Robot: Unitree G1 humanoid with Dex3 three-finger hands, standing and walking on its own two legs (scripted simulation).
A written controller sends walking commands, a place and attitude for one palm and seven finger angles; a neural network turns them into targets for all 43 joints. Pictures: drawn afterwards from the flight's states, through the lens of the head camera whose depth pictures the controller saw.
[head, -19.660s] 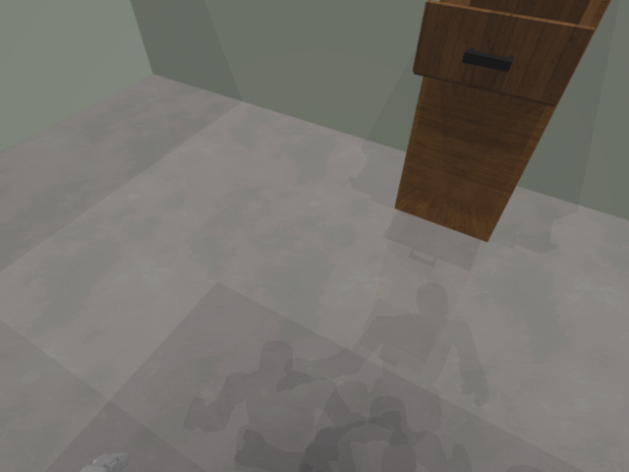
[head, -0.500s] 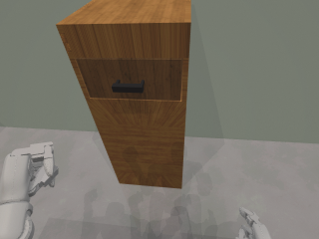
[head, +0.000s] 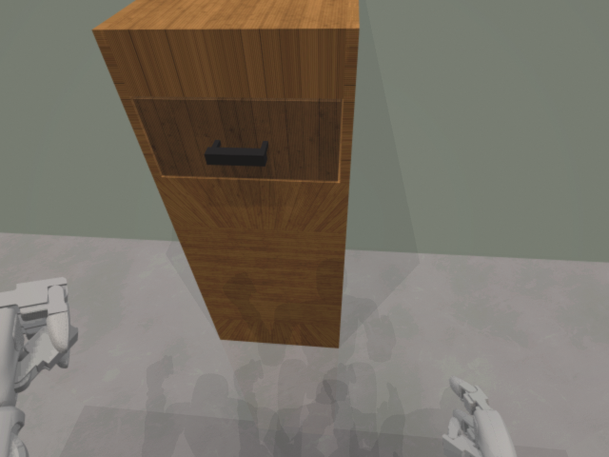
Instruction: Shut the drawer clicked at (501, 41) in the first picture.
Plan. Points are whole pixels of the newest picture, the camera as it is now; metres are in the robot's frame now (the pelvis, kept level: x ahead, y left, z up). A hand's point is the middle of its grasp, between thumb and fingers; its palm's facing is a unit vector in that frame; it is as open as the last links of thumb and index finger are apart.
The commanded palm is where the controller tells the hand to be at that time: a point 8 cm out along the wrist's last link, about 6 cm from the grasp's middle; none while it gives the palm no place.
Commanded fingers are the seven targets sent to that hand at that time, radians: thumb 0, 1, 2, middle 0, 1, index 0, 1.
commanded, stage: step back with the hand held close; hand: left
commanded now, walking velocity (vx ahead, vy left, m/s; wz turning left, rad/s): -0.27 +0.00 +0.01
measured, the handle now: (238, 150) +0.63 +0.19 +0.08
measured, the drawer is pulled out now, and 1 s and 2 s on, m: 0.00 0.00 0.00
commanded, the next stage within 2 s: stop stepping back and stand still in 1.26 s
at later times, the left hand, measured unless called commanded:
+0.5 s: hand (30, 396) +0.13 +0.25 +0.16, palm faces +0.39 -0.78 -0.49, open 3.3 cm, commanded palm +0.07 +0.30 +0.17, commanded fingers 0.00 0.90 0.90 -1.40 -1.60 -1.40 -1.60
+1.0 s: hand out of the picture +0.07 +0.25 +0.16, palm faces +0.37 -0.81 -0.46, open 3.3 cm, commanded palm +0.00 +0.30 +0.17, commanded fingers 0.00 0.90 0.90 -1.40 -1.60 -1.40 -1.60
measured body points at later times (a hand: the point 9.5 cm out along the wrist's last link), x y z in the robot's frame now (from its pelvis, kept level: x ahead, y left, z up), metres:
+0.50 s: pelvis -0.06 +0.02 -0.02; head -0.04 +0.01 +0.43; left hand +0.10 +0.29 +0.18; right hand +0.12 -0.22 -0.09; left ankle -0.02 +0.11 -0.74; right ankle +0.03 -0.12 -0.74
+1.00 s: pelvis -0.12 +0.01 -0.02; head -0.09 +0.03 +0.43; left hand +0.04 +0.29 +0.18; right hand +0.07 -0.22 -0.09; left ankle -0.05 +0.11 -0.74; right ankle -0.02 -0.12 -0.74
